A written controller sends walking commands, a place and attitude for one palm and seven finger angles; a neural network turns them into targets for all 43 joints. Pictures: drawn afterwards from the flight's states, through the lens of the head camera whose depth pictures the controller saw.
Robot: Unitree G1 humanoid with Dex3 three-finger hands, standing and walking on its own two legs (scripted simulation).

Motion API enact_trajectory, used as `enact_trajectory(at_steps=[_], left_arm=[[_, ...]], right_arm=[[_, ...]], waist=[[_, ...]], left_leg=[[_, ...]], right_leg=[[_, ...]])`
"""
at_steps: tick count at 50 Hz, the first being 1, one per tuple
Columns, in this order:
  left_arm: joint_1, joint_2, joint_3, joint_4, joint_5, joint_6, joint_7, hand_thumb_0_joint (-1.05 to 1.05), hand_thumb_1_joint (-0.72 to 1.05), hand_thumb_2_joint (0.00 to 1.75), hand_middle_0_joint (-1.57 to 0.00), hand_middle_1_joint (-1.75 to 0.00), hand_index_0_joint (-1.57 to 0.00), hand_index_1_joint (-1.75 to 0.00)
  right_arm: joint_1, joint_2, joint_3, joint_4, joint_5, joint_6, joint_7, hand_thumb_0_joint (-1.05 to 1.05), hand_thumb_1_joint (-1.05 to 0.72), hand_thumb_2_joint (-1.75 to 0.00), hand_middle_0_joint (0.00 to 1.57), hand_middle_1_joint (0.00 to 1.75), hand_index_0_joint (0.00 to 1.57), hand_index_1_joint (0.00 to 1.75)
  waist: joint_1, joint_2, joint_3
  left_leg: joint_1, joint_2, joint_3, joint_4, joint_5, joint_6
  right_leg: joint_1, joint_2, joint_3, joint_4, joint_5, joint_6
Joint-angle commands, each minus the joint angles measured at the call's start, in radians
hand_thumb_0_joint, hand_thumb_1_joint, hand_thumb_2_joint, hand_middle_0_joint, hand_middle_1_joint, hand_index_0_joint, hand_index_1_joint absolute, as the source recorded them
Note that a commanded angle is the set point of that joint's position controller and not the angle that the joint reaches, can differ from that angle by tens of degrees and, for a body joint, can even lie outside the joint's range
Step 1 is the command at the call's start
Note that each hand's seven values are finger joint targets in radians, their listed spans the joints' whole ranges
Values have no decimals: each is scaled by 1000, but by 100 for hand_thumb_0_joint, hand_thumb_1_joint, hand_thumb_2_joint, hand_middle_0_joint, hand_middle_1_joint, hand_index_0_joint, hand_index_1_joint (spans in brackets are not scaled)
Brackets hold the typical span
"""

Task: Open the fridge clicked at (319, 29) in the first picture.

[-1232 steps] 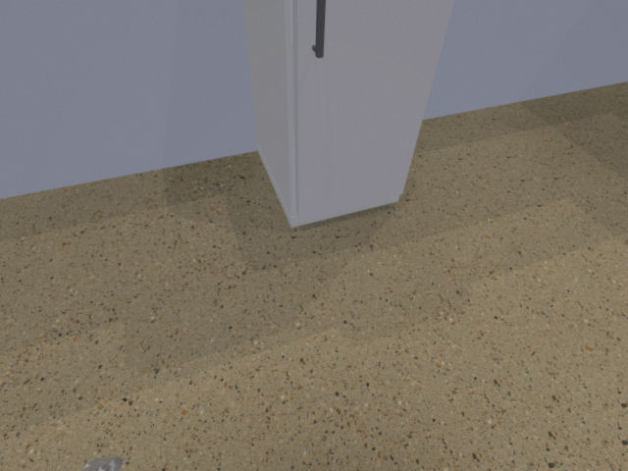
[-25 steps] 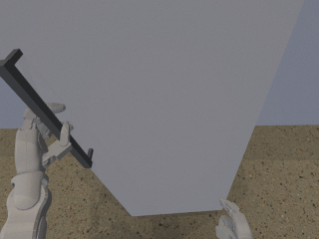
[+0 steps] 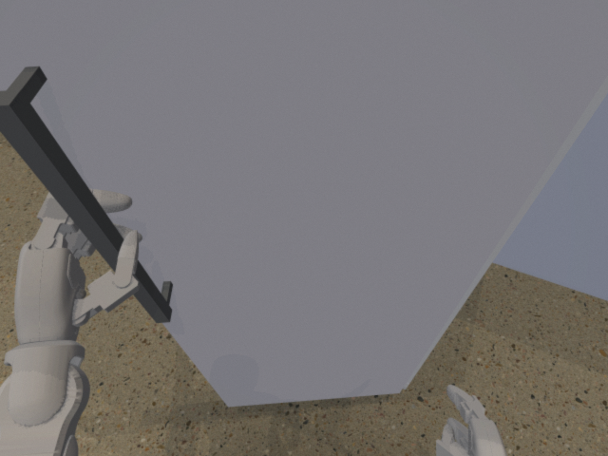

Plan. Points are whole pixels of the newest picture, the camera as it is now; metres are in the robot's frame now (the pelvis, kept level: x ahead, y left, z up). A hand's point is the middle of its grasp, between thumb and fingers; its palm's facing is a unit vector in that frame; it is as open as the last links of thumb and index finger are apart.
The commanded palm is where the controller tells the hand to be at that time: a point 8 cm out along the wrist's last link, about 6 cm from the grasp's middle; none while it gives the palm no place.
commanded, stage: walk backward, drawing the door open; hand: left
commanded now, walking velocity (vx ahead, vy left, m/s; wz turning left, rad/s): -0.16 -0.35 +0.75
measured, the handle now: (115, 230) +0.30 +0.21 +0.18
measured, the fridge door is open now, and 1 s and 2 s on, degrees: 29 67 70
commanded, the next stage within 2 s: stop walking and hold the door back in 1.02 s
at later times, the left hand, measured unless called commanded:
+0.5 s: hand (153, 439) +0.12 +0.12 +0.17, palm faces +0.61 -0.73 -0.32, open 6.4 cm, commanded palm +0.06 +0.14 +0.17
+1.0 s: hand out of the picture +0.03 +0.03 +0.17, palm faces +0.85 -0.41 -0.33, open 6.2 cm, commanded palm -0.04 +0.03 +0.17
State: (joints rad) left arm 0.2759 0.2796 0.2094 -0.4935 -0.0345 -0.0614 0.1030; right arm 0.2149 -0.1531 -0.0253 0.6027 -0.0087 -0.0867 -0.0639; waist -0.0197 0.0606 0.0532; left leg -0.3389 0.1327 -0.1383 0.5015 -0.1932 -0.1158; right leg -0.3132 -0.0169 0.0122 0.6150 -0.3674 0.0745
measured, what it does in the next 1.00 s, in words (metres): steps to the right, turning left: right foot, then left foot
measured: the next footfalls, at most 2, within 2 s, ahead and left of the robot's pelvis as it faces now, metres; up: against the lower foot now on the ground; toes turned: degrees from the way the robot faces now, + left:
right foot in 0.02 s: +0.05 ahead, -0.15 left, +0.00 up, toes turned +1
left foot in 0.26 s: -0.02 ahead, +0.04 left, +0.00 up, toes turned +20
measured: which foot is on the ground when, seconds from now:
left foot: down 0.00-0.02, up 0.04-0.24, down 0.26-0.56, up 0.58-0.80, down 0.82-1.00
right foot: up 0.00-0.00, down 0.02-0.24, up 0.26-0.54, down 0.56-0.82, up 0.84-1.00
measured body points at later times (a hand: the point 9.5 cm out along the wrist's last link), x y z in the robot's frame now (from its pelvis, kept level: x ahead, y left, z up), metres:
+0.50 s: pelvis -0.05 -0.18 +0.01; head +0.00 -0.16 +0.45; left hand +0.08 +0.15 +0.19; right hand +0.19 -0.32 -0.09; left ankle -0.06 +0.02 -0.73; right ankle +0.04 -0.32 -0.69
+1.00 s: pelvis -0.02 -0.35 +0.01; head +0.01 -0.30 +0.45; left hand -0.02 +0.04 +0.19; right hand +0.26 -0.40 -0.08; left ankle -0.08 -0.21 -0.73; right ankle +0.10 -0.42 -0.66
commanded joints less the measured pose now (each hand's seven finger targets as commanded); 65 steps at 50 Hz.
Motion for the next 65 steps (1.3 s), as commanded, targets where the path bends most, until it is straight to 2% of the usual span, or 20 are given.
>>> enact_trajectory(at_steps=[1, 2, 4, 10, 11, 13, 19, 25, 28, 31, 39, 41, 42, 48, 54, 56, 57, 59, 62, 65], left_arm=[[-158, 219, 158, -288, 5, -104, 9, 0, 90, 90, -45, -140, -45, -140], [-92, 203, 181, -237, 6, -101, 8, 0, 90, 90, -45, -140, -45, -140], [-94, 149, 113, -235, 10, -98, -8, 0, 90, 90, -45, -140, -45, -140], [-140, 116, 88, -294, -9, -111, -19, 0, 90, 90, -45, -140, -45, -140], [-177, 111, 71, -311, -11, -113, -19, 0, 90, 90, -45, -140, -45, -140], [-204, 143, 80, -289, 29, -152, -16, 0, 90, 90, -45, -140, -45, -140], [-216, 138, 123, -289, 34, -131, -12, 0, 90, 90, -45, -140, -45, -140], [-219, 194, 208, -208, -4, -125, 17, 0, 90, 90, -45, -140, -45, -140], [-234, 364, 326, -210, 1, -111, 33, 0, 90, 90, -45, -140, -45, -140], [-204, 299, 297, -206, -5, -129, 17, 0, 90, 90, -45, -140, -45, -140], [-221, 263, 261, -214, -32, -127, 39, 0, 90, 90, -45, -140, -45, -140], [-277, 296, 269, -248, -31, -157, 31, 0, 90, 90, -45, -140, -45, -140], [-266, 297, 279, -199, 4, -169, 11, 0, 90, 90, -45, -140, -45, -140], [-368, 317, 305, -172, -3, -140, 22, 0, 90, 90, -45, -140, -45, -140], [-350, 317, 323, -47, -33, -120, 39, 0, 90, 90, -45, -140, -45, -140], [-359, 399, 364, -25, -24, -106, 41, 0, 90, 90, -45, -140, -45, -140], [-399, 448, 388, 148, -11, -87, 49, 0, 90, 90, -45, -140, -45, -140], [-579, 433, 356, 245, -9, -81, 69, 0, 90, 90, -45, -140, -45, -140], [-690, 490, 398, 441, -1, -137, 73, 0, 90, 90, -45, -140, -45, -140], [-841, 497, 344, 570, -5, -157, 57, 0, 90, 90, -45, -140, -45, -140]], right_arm=[[-122, -89, -41, -128, 13, -41, -3, 0, -90, -90, 20, 30, 20, 30], [-136, -110, -66, -125, 17, -50, -17, 0, -90, -90, 20, 30, 20, 30], [-165, -86, -47, -124, 0, -57, -26, 0, -90, -90, 20, 30, 20, 30], [-81, -95, -23, -150, -22, -50, -60, 0, -90, -90, 20, 30, 20, 30], [-29, -113, -36, -153, -20, -59, -62, 0, -90, -90, 20, 30, 20, 30], [-32, -172, -53, -158, -35, -65, -43, 0, -90, -90, 20, 30, 20, 30], [-115, -161, -59, -106, -11, -66, -17, 0, -90, -90, 20, 30, 20, 30], [-125, -158, -47, -133, 10, -81, -6, 0, -90, -90, 20, 30, 20, 30], [-144, -98, -33, -118, 16, -78, -3, 0, -90, -90, 20, 30, 20, 30], [-176, -112, -47, -118, 8, -71, -11, 0, -90, -90, 20, 30, 20, 30], [-56, -135, -39, -135, -11, -51, -58, 0, -90, -90, 20, 30, 20, 30], [-70, -189, -52, -147, -9, -73, -46, 0, -90, -90, 20, 30, 20, 30], [-69, -172, -45, -113, -14, -80, -24, 0, -90, -90, 20, 30, 20, 30], [-80, -182, -54, -97, 18, -89, -8, 0, -90, -90, 20, 30, 20, 30], [-91, -191, -36, -127, 27, -86, 0, 0, -90, -90, 20, 30, 20, 30], [-97, -147, -25, -124, 30, -78, 5, 0, -90, -90, 20, 30, 20, 30], [-130, -147, -20, -122, 26, -76, -4, 0, -90, -90, 20, 30, 20, 30], [-111, -177, -36, -67, 22, -84, -15, 0, -90, -90, 20, 30, 20, 30], [-141, -193, -12, -33, 21, -55, -40, 0, -90, -90, 20, 30, 20, 30], [-136, -221, -19, -38, 25, -39, -47, 0, -90, -90, 20, 30, 20, 30]], waist=[[-8, -231, -195], [46, -379, -254], [47, -258, -185], [-3, -127, -194], [-43, -27, -216], [-14, 216, -210], [12, 203, -161], [28, 241, -194], [33, -250, -201], [40, -246, -150], [-18, -50, -272], [11, 318, -278], [8, 190, -270], [14, 259, -232], [21, 255, -210], [18, -101, -200], [40, -325, -194], [25, -239, -222], [28, -157, -199], [40, -214, -190]], left_leg=[[-107, -172, 204, 308, -247, 77], [-140, -163, 176, 619, -346, 93], [-259, -102, 140, 836, -386, 87], [95, -87, 268, 55, -139, 82], [309, -13, 154, -89, 8, 104], [480, 480, -606, -260, 562, 322], [159, 173, -70, -183, 158, 222], [-98, 63, -22, -123, -218, 172], [-204, -181, 167, 590, -395, 61], [-308, -95, 126, 943, -383, 59], [204, -88, 255, -52, -47, 80], [507, 395, -433, -172, 824, 301], [487, 398, -411, -160, 726, 322], [222, 144, 4, -123, 347, 225], [-25, 82, -28, -69, -36, 191], [-95, -106, 122, 260, -268, 95], [-249, -182, 146, 611, -409, 70], [-273, -139, 12, 833, -359, 70], [-229, -130, 59, 766, -207, 62], [-145, -145, 111, 563, -189, 80]], right_leg=[[133, -173, 31, -320, 226, -100], [82, -295, 131, -333, 138, -202], [101, -323, 127, -256, 291, -285], [34, -176, -141, -23, 377, -188], [-141, -131, -153, 182, 264, -135], [-433, -13, 17, 604, -239, -4], [-185, -8, 19, 440, 40, -5], [264, 78, -106, -93, 17, -4], [122, -295, 219, -357, 140, -188], [116, -338, 157, -250, 303, -294], [76, -196, -120, 99, 500, -168], [-372, 8, -72, 491, -275, -9], [-375, -2, 44, 572, -206, -24], [-146, 5, -28, 350, 23, -11], [210, 72, -98, -80, 50, 0], [215, -122, 59, -345, 142, -64], [168, -344, 335, -361, 244, -177], [170, -419, 419, -306, 302, -238], [194, -318, 146, -237, 452, -176], [170, -320, 160, -294, 326, -148]])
